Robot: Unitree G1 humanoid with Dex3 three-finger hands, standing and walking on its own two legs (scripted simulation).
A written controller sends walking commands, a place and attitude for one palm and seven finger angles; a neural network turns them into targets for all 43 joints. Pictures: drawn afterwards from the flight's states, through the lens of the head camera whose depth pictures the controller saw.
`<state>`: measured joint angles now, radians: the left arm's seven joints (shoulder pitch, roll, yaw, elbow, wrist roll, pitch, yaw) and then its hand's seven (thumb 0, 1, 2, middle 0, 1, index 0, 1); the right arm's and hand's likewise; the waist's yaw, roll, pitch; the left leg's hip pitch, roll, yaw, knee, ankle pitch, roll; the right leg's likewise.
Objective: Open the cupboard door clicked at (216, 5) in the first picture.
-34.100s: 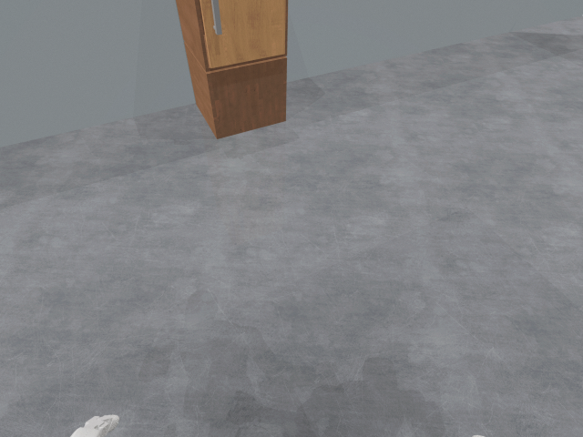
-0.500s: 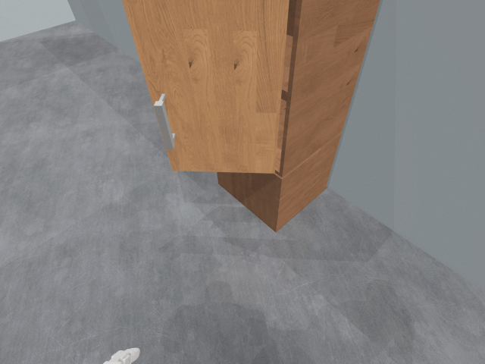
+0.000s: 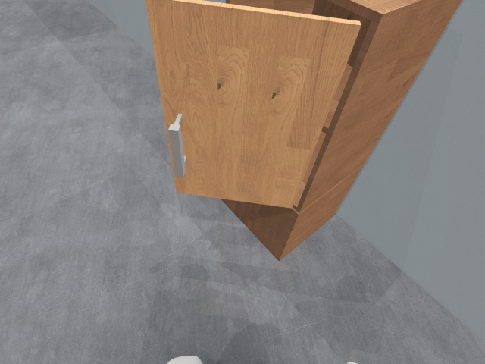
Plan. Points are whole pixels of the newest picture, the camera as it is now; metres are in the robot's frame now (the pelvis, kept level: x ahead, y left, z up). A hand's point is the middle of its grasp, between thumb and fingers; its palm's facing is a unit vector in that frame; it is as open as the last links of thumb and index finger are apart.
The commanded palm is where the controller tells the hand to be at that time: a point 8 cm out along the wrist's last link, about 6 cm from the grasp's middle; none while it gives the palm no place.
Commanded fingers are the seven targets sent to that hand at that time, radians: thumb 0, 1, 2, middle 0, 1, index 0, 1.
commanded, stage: come to a stop and stand still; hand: left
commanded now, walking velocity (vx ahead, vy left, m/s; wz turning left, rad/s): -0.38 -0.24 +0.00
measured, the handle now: (179, 146) +0.61 +0.22 -0.08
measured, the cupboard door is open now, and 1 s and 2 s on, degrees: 44 44 44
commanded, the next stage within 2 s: look again from close up in 0.90 s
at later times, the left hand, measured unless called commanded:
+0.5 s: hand out of the picture +0.11 +0.16 -0.15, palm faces -0.02 -0.97 -0.26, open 7.4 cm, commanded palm none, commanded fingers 0.00 0.90 0.90 -0.20 -0.30 -0.20 -0.30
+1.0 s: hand out of the picture +0.00 +0.16 -0.16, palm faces +0.03 -0.98 -0.18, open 7.4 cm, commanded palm none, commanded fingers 0.00 0.90 0.90 -0.20 -0.30 -0.20 -0.30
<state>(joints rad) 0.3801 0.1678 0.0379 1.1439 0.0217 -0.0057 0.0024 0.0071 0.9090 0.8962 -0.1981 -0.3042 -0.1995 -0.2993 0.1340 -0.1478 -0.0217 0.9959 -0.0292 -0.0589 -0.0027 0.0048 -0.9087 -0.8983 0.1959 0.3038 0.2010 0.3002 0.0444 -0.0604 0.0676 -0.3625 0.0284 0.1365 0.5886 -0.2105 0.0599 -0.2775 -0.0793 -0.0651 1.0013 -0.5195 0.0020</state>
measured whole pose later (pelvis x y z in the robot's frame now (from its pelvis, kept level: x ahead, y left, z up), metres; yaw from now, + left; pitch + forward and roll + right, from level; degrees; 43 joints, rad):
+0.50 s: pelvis +0.02 -0.04 +0.01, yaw +0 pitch +0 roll +0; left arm 0.17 0.20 0.03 0.98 0.03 0.02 0.02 0.00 0.91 0.90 -0.20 -0.30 -0.20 -0.30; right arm 0.23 -0.21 -0.06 1.04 -0.01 0.06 -0.02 0.01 -0.91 -0.90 0.20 0.30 0.20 0.30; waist -0.03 0.02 0.05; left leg -0.38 0.03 0.05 0.78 -0.46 -0.03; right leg -0.23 -0.03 -0.05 0.52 -0.30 0.00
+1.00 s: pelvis +0.02 -0.02 +0.02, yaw -1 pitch +0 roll +0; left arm 0.29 0.18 0.01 1.14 0.02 0.02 0.02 0.01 0.91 0.90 -0.20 -0.30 -0.20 -0.30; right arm 0.24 -0.16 -0.01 1.10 -0.01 0.00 -0.02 0.01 -0.92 -0.90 0.20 0.30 0.20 0.30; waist 0.02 -0.03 0.02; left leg -0.17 -0.01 0.05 0.39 -0.23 0.02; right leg -0.17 -0.05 -0.04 0.40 -0.23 0.03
